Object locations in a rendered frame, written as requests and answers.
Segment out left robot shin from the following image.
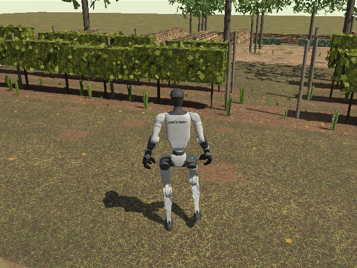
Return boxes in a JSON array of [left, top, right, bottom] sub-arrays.
[[163, 187, 172, 223]]

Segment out robot left hand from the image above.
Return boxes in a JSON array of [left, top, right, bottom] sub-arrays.
[[143, 157, 156, 169]]

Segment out robot left upper arm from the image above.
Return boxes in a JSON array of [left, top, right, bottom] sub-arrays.
[[150, 113, 166, 144]]

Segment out right robot forearm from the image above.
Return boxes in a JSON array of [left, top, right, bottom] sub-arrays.
[[200, 135, 211, 156]]

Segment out left robot forearm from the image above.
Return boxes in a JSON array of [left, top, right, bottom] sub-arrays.
[[144, 135, 156, 159]]

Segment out robot right upper arm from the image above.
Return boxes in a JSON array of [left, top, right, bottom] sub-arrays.
[[189, 112, 205, 143]]

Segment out robot right thigh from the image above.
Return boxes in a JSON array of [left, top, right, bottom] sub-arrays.
[[186, 155, 198, 185]]

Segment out robot right hand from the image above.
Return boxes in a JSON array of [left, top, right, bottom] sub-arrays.
[[199, 154, 212, 165]]

